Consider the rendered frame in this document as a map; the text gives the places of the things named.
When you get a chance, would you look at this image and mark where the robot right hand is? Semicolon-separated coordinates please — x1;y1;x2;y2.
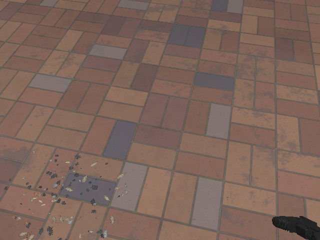
272;216;320;240

